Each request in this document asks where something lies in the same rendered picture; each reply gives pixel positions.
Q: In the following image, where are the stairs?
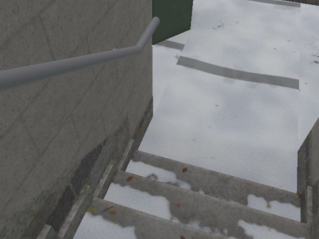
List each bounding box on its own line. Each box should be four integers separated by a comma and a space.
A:
58, 149, 311, 239

